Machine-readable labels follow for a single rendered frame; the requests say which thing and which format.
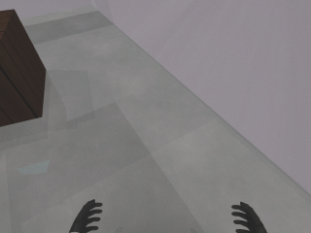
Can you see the pedestal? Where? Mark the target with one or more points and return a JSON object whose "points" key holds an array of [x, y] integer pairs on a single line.
{"points": [[22, 73]]}

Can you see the right robot hand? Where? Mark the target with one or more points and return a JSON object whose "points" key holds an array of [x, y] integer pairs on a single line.
{"points": [[253, 222]]}

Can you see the left robot hand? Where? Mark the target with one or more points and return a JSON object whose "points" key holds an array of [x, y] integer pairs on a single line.
{"points": [[82, 220]]}

